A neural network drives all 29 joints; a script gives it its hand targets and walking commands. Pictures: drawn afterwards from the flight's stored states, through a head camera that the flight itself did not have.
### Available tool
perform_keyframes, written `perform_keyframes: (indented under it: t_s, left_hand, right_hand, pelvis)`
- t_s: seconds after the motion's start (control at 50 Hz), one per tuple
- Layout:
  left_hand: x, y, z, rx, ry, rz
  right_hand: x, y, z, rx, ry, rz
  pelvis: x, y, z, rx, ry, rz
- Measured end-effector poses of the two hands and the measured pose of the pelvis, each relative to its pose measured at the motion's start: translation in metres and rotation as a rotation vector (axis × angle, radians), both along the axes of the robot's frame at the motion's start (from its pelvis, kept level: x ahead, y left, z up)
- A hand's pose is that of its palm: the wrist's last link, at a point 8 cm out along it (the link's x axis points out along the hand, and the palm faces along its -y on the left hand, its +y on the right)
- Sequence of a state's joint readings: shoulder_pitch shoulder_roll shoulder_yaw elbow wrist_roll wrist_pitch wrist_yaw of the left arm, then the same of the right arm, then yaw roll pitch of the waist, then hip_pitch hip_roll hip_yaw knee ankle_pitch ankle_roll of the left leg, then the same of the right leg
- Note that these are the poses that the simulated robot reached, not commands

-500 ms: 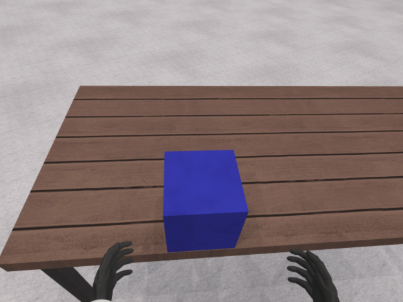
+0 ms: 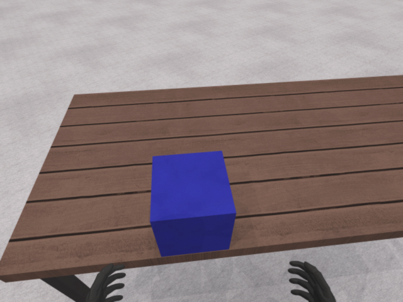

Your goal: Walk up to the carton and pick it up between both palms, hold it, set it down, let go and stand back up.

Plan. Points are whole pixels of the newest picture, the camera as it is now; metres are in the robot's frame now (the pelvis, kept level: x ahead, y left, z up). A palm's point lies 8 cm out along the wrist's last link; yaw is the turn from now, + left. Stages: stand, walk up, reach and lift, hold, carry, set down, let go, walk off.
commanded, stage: set down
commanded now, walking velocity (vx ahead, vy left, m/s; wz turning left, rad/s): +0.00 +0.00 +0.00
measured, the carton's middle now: (191, 203) +0.37 +0.06 -0.04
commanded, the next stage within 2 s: let go in 0.16 s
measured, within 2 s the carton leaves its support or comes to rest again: neither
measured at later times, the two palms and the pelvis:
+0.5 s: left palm out of the picture +0.14 +0.24 -0.08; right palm out of the picture +0.15 -0.19 -0.08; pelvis -0.02 +0.02 +0.00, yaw -1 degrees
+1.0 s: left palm out of the picture +0.12 +0.30 -0.12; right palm out of the picture +0.11 -0.28 -0.09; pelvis +0.02 +0.02 -0.01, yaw -1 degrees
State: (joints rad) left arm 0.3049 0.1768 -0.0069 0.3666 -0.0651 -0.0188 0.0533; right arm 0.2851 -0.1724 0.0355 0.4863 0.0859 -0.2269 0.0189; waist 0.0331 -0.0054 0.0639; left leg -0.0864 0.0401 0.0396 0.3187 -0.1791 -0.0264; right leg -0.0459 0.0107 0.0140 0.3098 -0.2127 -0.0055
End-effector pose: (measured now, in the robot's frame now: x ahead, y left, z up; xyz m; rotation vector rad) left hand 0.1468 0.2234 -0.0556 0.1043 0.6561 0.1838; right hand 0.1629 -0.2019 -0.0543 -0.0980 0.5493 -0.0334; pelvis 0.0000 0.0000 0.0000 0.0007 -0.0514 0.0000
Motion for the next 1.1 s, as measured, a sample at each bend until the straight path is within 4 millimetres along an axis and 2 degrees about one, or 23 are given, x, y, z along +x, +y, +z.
perform_keyframes:
  t_s: [0.14,0.32,0.42,0.52,0.62,0.72,0.76,0.82,0.96,1.04,1.1]
  left_hand:
    - [-0.001,-0.002,-0.008,-0.029,-0.002,-0.014]
    - [-0.013,-0.002,-0.027,-0.02,0.116,-0.043]
    - [-0.01,0.007,-0.021,-0.01,0.104,-0.035]
    - [-0.003,0.019,-0.022,0.036,0.145,-0.046]
    - [0.005,0.023,-0.016,0.024,0.123,-0.041]
    - [0.01,0.024,-0.02,0.009,0.138,-0.042]
    - [0.011,0.027,-0.026,0.046,0.145,-0.087]
    - [0.006,0.04,-0.038,0.083,0.187,-0.106]
    - [-0.02,0.072,-0.057,0.135,0.308,-0.083]
    - [-0.034,0.081,-0.062,0.147,0.363,-0.066]
    - [-0.043,0.083,-0.064,0.155,0.396,-0.065]
  right_hand:
    - [-0.012,-0.001,0.001,-0.041,0.023,0.0]
    - [-0.025,0.0,-0.011,-0.066,0.121,-0.025]
    - [-0.022,0.008,-0.013,-0.051,0.121,-0.033]
    - [-0.016,0.012,-0.025,-0.043,0.162,-0.012]
    - [-0.007,0.011,-0.024,-0.041,0.136,-0.024]
    - [-0.003,0.008,-0.025,-0.053,0.146,-0.017]
    - [-0.004,0.001,-0.029,-0.094,0.184,-0.004]
    - [-0.015,-0.021,-0.037,-0.17,0.284,-0.03]
    - [-0.049,-0.072,-0.039,-0.271,0.418,-0.131]
    - [-0.065,-0.083,-0.042,-0.289,0.468,-0.151]
    - [-0.073,-0.083,-0.047,-0.282,0.498,-0.145]
  pelvis:
    - [-0.007,-0.003,-0.001,0.002,-0.014,0.0]
    - [-0.018,0.004,-0.003,0.0,-0.035,-0.007]
    - [-0.019,0.012,-0.003,0.0,-0.016,-0.016]
    - [-0.017,0.02,-0.003,-0.002,0.0,-0.025]
    - [-0.008,0.025,-0.003,-0.004,0.016,-0.026]
    - [0.002,0.025,-0.003,-0.004,0.013,-0.027]
    - [0.005,0.024,-0.005,-0.004,0.03,-0.023]
    - [0.009,0.023,-0.008,-0.006,0.038,-0.018]
    - [0.016,0.02,-0.011,-0.007,0.036,-0.013]
    - [0.014,0.019,-0.012,-0.01,0.029,-0.008]
    - [0.01,0.019,-0.011,-0.012,0.02,-0.008]
